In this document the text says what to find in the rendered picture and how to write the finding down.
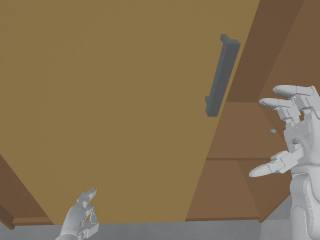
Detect left robot hand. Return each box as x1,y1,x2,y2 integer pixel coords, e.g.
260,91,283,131
60,188,100,240

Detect right robot hand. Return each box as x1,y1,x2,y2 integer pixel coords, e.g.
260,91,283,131
249,85,320,178

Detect wardrobe door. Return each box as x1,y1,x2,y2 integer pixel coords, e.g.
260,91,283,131
0,154,48,218
0,0,260,225

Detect robot right forearm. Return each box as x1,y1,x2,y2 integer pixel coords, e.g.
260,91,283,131
290,165,320,240

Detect handle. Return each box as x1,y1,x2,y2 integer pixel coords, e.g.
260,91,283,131
205,34,241,117

